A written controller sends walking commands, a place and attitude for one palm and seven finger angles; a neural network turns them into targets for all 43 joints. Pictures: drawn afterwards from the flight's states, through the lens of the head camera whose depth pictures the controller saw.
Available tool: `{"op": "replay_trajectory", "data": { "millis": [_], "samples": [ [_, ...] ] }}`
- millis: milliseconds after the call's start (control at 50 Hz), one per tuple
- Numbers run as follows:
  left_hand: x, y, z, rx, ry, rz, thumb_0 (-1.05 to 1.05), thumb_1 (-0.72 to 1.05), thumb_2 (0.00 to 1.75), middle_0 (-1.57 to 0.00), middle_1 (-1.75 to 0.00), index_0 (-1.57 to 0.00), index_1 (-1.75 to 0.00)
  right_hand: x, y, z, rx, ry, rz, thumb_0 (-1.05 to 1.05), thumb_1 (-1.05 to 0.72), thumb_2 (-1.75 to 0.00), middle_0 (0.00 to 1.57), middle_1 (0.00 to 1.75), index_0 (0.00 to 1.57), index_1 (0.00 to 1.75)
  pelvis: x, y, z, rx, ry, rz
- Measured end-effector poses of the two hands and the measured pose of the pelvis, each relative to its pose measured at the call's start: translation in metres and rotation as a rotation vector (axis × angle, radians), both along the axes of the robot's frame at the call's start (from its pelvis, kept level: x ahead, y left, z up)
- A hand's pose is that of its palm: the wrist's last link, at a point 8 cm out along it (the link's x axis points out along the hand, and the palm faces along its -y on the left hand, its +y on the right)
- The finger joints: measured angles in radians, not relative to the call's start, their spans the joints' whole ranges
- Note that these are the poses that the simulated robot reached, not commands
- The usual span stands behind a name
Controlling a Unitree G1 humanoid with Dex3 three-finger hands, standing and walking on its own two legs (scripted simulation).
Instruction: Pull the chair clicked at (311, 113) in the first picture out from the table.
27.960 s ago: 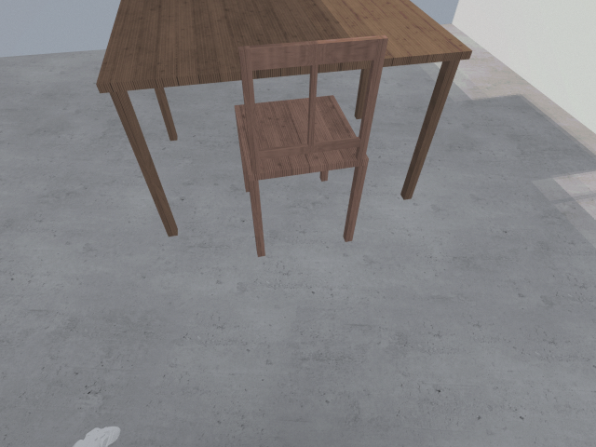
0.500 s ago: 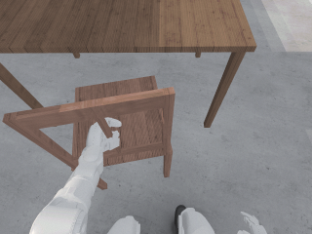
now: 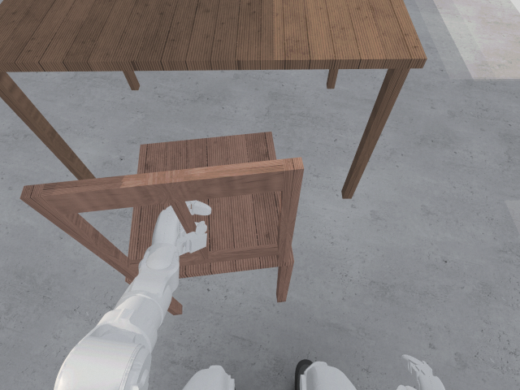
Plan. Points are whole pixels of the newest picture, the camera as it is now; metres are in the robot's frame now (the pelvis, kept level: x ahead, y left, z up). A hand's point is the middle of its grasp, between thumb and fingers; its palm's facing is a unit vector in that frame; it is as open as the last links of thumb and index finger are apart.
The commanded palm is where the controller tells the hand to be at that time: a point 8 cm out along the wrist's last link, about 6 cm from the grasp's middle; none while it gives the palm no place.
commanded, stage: step backward, pulling the chair out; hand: left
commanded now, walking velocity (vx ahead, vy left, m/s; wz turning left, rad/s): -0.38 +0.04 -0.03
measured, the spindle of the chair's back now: (192, 231) +0.39 +0.14 -0.09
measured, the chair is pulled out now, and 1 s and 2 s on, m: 0.28 0.55 0.69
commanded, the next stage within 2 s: stop walking, hand still on the chair in 1.06 s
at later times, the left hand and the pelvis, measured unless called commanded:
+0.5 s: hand (195, 307) +0.24 +0.11 -0.06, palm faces -0.01 -0.98 -0.22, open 5.1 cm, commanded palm +0.22 +0.17 -0.06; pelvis -0.12 -0.01 +0.01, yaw -5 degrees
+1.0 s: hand out of the picture +0.10 +0.12 -0.06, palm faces -0.02 -0.98 -0.20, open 5.0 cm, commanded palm +0.10 +0.17 -0.06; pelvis -0.25 +0.00 +0.00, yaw -4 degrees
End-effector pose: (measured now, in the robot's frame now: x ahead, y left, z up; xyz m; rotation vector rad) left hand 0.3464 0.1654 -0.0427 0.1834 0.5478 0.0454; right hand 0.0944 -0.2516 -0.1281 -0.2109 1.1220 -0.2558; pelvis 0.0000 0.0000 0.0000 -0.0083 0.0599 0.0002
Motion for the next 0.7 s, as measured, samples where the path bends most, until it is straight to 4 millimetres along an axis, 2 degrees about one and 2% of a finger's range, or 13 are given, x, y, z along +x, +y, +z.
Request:
{"op": "replay_trajectory", "data": {
  "millis": [80,160,240,340,400,500,600,700],
  "samples": [
    [-0.011,0.004,0.0,0.0,-0.02,-0.047,0.02,0.74,0.81,-0.3,-1.2,-0.5,-1.44,-0.025,-0.003,0.007,-0.063,0.005,-0.019,0.01,-0.9,-0.89,0.2,0.3,0.2,0.3,-0.021,0.016,-0.002,0.008,-0.005,0.002],
    [-0.031,0.009,0.0,-0.005,-0.049,-0.081,0.02,0.75,0.8,-0.29,-1.22,-0.5,-1.44,-0.051,0.001,0.019,-0.08,-0.002,-0.037,0.01,-0.91,-0.89,0.2,0.3,0.2,0.3,-0.038,0.021,0.0,0.023,-0.016,-0.042],
    [-0.055,0.013,0.0,-0.007,-0.048,-0.063,0.03,0.75,0.81,-0.29,-1.23,-0.5,-1.44,-0.073,0.01,0.019,-0.032,0.005,-0.031,0.01,-0.91,-0.89,0.2,0.3,0.2,0.3,-0.05,0.017,0.003,-0.003,-0.007,-0.057],
    [-0.081,0.013,0.001,0.027,-0.051,-0.027,0.03,0.73,0.83,-0.33,-1.22,-0.5,-1.45,-0.098,0.015,0.002,0.059,0.013,-0.009,0.01,-0.9,-0.89,0.2,0.3,0.2,0.3,-0.074,0.001,0.001,-0.011,-0.01,-0.093],
    [-0.097,0.008,0.003,0.036,-0.035,-0.01,0.03,0.73,0.82,-0.34,-1.19,-0.5,-1.45,-0.116,0.01,-0.004,0.086,0.016,-0.032,0.01,-0.9,-0.89,0.2,0.3,0.2,0.3,-0.093,-0.005,0.004,-0.032,-0.026,-0.089],
    [-0.123,-0.003,0.004,0.031,-0.011,-0.007,0.03,0.73,0.8,-0.33,-1.17,-0.5,-1.45,-0.143,-0.01,0.004,0.036,0.002,-0.07,0.01,-0.9,-0.89,0.2,0.3,0.2,0.3,-0.119,-0.006,0.01,0.024,-0.011,-0.094],
    [-0.149,-0.009,0.004,0.02,-0.007,-0.035,0.03,0.73,0.8,-0.3,-1.18,-0.5,-1.45,-0.163,-0.026,0.013,-0.049,-0.013,-0.06,0.01,-0.9,-0.89,0.2,0.3,0.2,0.3,-0.143,0.004,0.008,0.027,0.005,-0.053],
    [-0.175,-0.005,0.003,-0.006,-0.031,-0.094,0.01,0.74,0.8,-0.27,-1.22,-0.5,-1.44,-0.184,-0.022,0.023,-0.119,-0.015,-0.041,0.01,-0.91,-0.89,0.2,0.3,0.2,0.3,-0.175,0.02,0.004,0.018,0.003,-0.024]
  ]
}}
